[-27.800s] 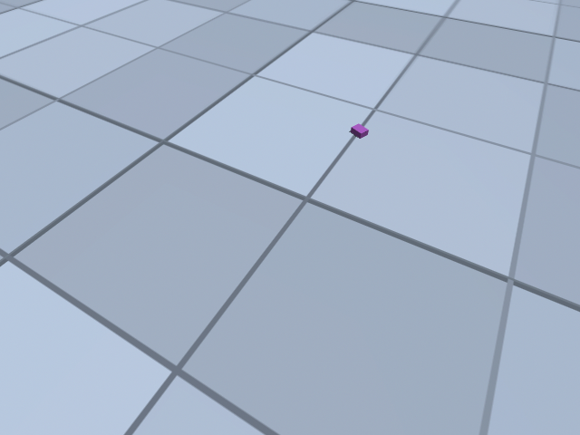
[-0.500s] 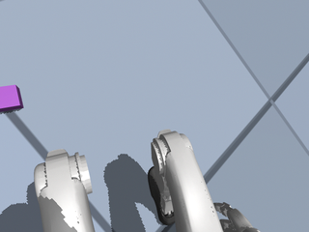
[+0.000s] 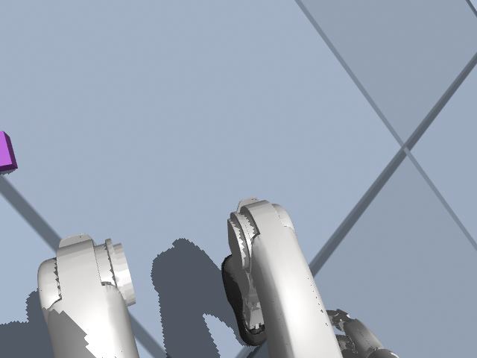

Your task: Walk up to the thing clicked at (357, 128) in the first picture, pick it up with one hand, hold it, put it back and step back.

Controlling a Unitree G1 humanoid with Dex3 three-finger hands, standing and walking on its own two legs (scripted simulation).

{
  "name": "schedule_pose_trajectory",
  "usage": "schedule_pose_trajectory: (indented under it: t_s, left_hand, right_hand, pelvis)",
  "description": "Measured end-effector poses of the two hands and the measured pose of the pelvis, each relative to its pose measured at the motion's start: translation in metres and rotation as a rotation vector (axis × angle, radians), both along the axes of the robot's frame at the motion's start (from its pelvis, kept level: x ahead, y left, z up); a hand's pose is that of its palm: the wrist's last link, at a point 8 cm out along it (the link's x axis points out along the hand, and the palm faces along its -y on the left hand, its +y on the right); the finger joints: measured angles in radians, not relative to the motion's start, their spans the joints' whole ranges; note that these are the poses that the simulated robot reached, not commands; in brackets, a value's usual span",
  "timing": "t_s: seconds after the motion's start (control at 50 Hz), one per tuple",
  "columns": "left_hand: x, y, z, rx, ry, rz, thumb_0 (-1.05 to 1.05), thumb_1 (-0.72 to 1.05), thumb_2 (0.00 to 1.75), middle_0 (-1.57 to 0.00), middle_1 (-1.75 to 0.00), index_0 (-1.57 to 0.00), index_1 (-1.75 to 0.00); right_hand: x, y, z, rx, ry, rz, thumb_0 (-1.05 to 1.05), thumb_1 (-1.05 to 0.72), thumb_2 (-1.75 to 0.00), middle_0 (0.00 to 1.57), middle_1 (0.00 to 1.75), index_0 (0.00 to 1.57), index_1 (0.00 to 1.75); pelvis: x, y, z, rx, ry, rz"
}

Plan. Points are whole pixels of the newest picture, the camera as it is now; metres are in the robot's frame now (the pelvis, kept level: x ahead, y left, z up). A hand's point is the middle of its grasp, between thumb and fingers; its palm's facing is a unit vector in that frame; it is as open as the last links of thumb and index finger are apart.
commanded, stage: rise first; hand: left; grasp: from above
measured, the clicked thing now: out of the picture +0.48 +0.34 -0.30
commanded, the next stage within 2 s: none
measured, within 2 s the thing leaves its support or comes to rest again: neither
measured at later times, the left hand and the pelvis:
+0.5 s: hand out of the picture +0.43 +0.39 -0.17, palm faces -0.42 -0.13 -0.90, open 13.6 cm; pelvis +0.00 +0.00 +0.01, yaw +0 degrees
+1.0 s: hand out of the picture +0.43 +0.38 -0.16, palm faces -0.43 -0.12 -0.89, open 13.6 cm; pelvis -0.01 +0.00 +0.00, yaw +0 degrees
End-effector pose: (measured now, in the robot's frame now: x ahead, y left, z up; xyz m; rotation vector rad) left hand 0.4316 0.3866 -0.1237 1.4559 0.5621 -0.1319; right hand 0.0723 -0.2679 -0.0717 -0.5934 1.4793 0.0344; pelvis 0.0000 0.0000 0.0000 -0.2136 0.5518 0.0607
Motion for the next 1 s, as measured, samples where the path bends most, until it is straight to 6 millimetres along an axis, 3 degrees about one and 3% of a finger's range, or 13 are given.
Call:
schedule_pose_trajectory:
  t_s: [0.58, 1.0]
  left_hand:
    - [-0.001, 0.004, 0.019, 0.001, 0.004, -0.017, 0.00, -0.45, 0.94, -0.21, -0.89, -0.19, -0.91]
    - [0.002, 0.000, 0.020, 0.002, 0.012, -0.029, 0.00, -0.44, 0.93, -0.21, -0.90, -0.19, -0.92]
  right_hand:
    - [0.002, 0.001, 0.005, 0.020, -0.018, 0.006, 0.00, -0.91, -0.90, 0.21, 0.30, 0.20, 0.30]
    - [-0.011, 0.002, 0.006, 0.020, -0.012, -0.022, 0.01, -0.91, -0.90, 0.21, 0.30, 0.20, 0.30]
  pelvis:
    - [-0.003, 0.001, 0.005, -0.002, -0.005, 0.004]
    - [-0.005, 0.001, 0.005, -0.001, -0.007, 0.005]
